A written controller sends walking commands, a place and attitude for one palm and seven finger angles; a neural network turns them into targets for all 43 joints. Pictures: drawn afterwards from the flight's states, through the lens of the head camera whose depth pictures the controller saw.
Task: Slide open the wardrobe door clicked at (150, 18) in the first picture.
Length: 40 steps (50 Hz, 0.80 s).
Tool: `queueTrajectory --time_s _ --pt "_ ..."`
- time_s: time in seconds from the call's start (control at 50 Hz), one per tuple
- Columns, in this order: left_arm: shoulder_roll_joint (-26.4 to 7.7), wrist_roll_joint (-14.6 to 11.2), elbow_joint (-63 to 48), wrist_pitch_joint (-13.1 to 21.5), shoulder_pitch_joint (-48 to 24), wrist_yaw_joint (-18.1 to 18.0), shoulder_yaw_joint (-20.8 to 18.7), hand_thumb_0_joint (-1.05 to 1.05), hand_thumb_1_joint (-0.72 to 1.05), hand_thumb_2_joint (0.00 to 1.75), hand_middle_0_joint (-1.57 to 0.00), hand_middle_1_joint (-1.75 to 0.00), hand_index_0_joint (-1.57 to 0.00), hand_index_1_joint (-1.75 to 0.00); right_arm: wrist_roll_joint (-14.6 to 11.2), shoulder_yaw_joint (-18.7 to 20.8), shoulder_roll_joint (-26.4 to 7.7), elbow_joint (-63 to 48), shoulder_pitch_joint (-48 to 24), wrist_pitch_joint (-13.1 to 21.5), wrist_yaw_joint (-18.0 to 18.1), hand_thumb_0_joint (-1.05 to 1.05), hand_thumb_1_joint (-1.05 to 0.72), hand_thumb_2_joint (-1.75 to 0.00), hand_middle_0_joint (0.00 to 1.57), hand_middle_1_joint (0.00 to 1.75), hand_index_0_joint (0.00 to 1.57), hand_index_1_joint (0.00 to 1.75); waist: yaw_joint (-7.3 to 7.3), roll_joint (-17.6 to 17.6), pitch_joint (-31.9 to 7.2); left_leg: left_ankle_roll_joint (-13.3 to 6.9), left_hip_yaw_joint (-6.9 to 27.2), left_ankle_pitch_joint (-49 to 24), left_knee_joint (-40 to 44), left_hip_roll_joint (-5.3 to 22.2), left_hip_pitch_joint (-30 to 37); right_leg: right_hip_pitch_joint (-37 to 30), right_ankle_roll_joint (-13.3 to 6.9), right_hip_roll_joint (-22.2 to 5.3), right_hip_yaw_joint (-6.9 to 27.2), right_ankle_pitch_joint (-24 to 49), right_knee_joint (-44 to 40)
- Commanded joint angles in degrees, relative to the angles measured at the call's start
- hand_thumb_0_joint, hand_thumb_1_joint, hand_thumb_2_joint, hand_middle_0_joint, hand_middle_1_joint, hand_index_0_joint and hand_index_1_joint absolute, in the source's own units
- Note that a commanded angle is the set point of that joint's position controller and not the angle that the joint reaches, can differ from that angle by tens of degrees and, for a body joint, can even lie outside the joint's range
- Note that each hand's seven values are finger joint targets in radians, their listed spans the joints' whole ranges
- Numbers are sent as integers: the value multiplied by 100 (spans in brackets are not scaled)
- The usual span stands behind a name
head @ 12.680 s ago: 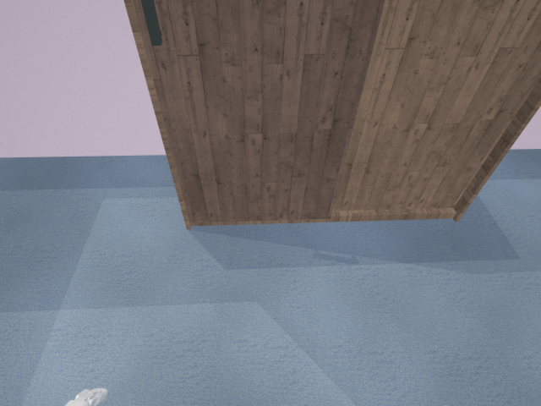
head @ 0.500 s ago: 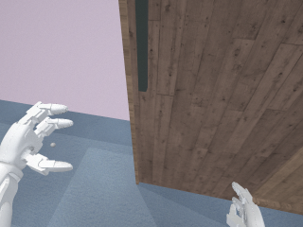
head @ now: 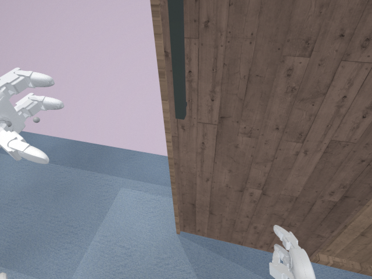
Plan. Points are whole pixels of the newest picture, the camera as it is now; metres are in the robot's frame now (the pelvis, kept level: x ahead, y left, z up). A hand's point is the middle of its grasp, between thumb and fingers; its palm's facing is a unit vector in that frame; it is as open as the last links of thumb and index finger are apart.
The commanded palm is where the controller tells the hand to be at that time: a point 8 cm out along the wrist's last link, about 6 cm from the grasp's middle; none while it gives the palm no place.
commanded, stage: raise the hand with hooked fingers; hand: left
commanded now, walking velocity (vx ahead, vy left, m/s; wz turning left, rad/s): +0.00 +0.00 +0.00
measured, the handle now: (180, 61) +0.52 +0.08 +0.25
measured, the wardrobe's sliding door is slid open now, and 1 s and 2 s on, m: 0.00 0.00 0.00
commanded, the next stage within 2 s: move the hooked fingers beside the handle in 0.48 s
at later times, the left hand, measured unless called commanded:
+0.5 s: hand (66, 121) +0.30 +0.26 +0.23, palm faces -0.06 -0.99 -0.16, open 14.0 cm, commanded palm +0.26 +0.31 +0.25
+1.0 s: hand (87, 105) +0.33 +0.23 +0.25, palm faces -0.09 -0.99 -0.10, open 14.0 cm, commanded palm +0.31 +0.28 +0.25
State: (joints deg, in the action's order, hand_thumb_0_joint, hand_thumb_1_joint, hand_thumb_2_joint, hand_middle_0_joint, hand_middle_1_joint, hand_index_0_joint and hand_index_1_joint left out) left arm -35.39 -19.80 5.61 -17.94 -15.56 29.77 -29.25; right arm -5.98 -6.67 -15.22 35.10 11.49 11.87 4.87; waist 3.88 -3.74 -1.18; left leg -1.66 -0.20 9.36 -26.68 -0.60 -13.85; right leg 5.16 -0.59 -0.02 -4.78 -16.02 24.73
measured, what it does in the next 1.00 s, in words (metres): stands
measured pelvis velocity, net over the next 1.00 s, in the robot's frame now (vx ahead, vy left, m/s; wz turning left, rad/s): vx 0.02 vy -0.01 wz -0.02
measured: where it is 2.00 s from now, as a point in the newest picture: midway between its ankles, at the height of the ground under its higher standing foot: outside the picture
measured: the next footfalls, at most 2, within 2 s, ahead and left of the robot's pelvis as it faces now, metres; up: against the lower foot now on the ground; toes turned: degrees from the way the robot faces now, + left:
none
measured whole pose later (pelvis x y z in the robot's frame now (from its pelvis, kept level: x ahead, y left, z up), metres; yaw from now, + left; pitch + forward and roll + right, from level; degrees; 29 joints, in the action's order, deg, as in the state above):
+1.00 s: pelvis +0.02 -0.01 +0.00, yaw -1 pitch -2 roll +0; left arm -29.3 -19.0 4.4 -21.0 -20.2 26.4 -23.6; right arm -5.9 -5.8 -14.6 33.9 9.4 8.0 3.7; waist 2.6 -2.8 -2.2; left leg -1.3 -1.4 10.9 -26.2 -0.5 -13.2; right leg 5.4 -0.9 -0.1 -3.4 -17.5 25.0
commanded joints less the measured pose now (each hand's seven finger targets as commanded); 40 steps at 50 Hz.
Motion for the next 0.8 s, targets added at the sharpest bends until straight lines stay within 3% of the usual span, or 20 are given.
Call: queueTrajectory --time_s 0.0,0.08,0.1,0.12,0.18,0.2,0.22,0.28,0.36,0.38,0.4,0.46,0.48,0.5,0.52,0.58,0.6,0.68,0.7,0.78 --pt "-1143 -67 -666 -5 -1688 213 88 0 -50 30 -30 -120 -30 -120 -97 352 -726 -1063 -975 284 24 0 -90 -90 20 30 20 30 -123 42 -690 -42 405 163 310 7 1073 1027 -42 23 315 396 -598" --pt "-1665 -218 -1223 202 -1605 420 -506 0 -50 30 -30 -120 -30 -120 -76 364 -738 -1195 -1071 273 -26 0 -90 -90 20 30 20 30 -21 180 -1275 -102 344 -241 148 -76 1260 775 11 27 344 830 -454" --pt "-1936 -273 -1398 305 -1501 374 -792 0 -50 30 -30 -120 -30 -120 -48 355 -717 -1190 -1083 268 -51 0 -90 -90 20 30 20 30 70 281 -1326 -93 331 -361 104 -61 1194 604 4 4 397 944 -461" --pt "-1974 -278 -1642 402 -1678 323 -872 0 -50 30 -30 -120 -30 -120 -38 351 -704 -1218 -1133 283 -52 0 -90 -90 20 30 20 30 71 25 -1422 -99 302 -436 123 -85 1242 567 -19 12 383 1032 -427" --pt "-1954 -337 -1510 537 -1550 117 -1098 0 -50 30 -30 -120 -30 -120 -7 368 -669 -1180 -1073 323 -56 0 -90 -90 20 30 20 30 81 -167 -1162 -84 290 -421 158 -58 1219 690 -46 45 306 1026 -434" --pt "-2000 -321 -1386 504 -1468 71 -1117 0 -50 30 -30 -120 -30 -120 6 375 -679 -1123 -1033 301 -73 0 -90 -90 20 30 20 30 115 -64 -1004 -79 281 -446 146 -34 1117 684 -35 33 338 1050 -481" --pt "-1808 -301 -1201 424 -1540 44 -961 0 -50 30 -30 -120 -30 -120 -17 375 -686 -1084 -1028 283 -67 0 -90 -90 20 30 20 30 37 -252 -747 -72 256 -344 169 -35 1041 845 -27 24 343 987 -496" --pt "-1473 -155 -971 134 -1750 18 -499 0 -50 30 -30 -120 -30 -120 -64 391 -720 -1081 -968 233 -40 0 -90 -90 20 30 20 30 -67 -536 -588 -45 281 -200 239 -14 1120 1068 -22 39 279 804 -485" --pt "-1378 -72 -1211 -29 -1839 103 -239 0 -50 30 -30 -120 -30 -120 -92 403 -736 -1174 -989 182 -11 0 -90 -90 20 30 20 30 -98 -258 -956 -79 293 -384 139 -32 1269 956 20 22 330 1047 -423" --pt "-1390 -71 -1374 16 -1851 129 -247 0 -50 30 -30 -120 -30 -120 -92 406 -727 -1206 -1006 185 -5 0 -90 -90 20 30 20 30 -105 -257 -1074 -88 277 -444 124 -37 1361 925 26 35 319 1101 -409" --pt "-1497 -136 -1389 78 -1679 142 -366 0 -50 30 -30 -120 -30 -120 -74 396 -706 -1201 -1016 171 -12 0 -90 -90 20 30 20 30 -59 52 -1054 -96 277 -521 57 -13 1301 842 62 11 410 1235 -445" --pt "-1729 -233 -1587 270 -1587 177 -748 0 -50 30 -30 -120 -30 -120 -47 387 -690 -1232 -1037 178 -8 0 -90 -90 20 30 20 30 -4 142 -1458 -128 262 -813 37 -67 1431 601 52 56 327 1668 -317" --pt "-1763 -263 -1549 308 -1542 190 -828 0 -50 30 -30 -120 -30 -120 -44 388 -692 -1218 -1032 174 -19 0 -90 -90 20 30 20 30 11 54 -1420 -121 254 -878 47 -77 1427 593 41 71 287 1756 -302" --pt "-1953 -299 -1444 325 -1361 187 -1028 0 -50 30 -30 -120 -30 -120 -25 398 -692 -1181 -1012 151 -46 0 -90 -90 20 30 20 30 85 183 -1363 -120 238 -930 11 -55 1344 523 80 40 354 1885 -341" --pt "-1846 -318 -1337 307 -1447 191 -988 0 -50 30 -30 -120 -30 -120 -35 385 -694 -1156 -1026 138 -51 0 -90 -90 20 30 20 30 49 181 -1318 -127 228 -916 16 -65 1284 551 100 31 355 1950 -313" --pt "-1522 -265 -1247 176 -1638 153 -655 0 -50 30 -30 -120 -30 -120 -66 387 -675 -1165 -1040 124 -75 0 -90 -90 20 30 20 30 -10 -290 -1136 -82 239 -929 94 -60 1384 768 9 76 229 1790 -294" --pt "-1472 -258 -1157 111 -1560 148 -567 0 -50 30 -30 -120 -30 -120 -65 402 -662 -1151 -1051 109 -93 0 -90 -90 20 30 20 30 20 -209 -993 -77 227 -926 45 -31 1322 796 23 33 320 1827 -338" --pt "-1098 -129 -1122 -64 -1968 134 -28 0 -50 30 -30 -120 -30 -120 -104 397 -694 -1163 -1017 50 -51 0 -90 -90 20 30 20 30 -143 -224 -975 -69 282 -722 127 -28 1388 1006 6 79 217 1454 -341" --pt "-971 -121 -1187 -44 -2108 111 167 0 -50 30 -30 -120 -30 -120 -101 398 -679 -1146 -1033 38 -46 0 -90 -90 20 30 20 30 -172 -88 -924 -67 282 -684 93 -1 1387 1016 7 55 279 1401 -376" --pt "-988 -91 -1632 185 -2553 -62 140 0 -50 30 -30 -120 -30 -120 -62 379 -630 -1177 -1085 88 0 0 -90 -90 20 30 20 30 -158 -143 -1302 -78 378 -683 159 -33 1641 948 -58 90 207 1269 -341"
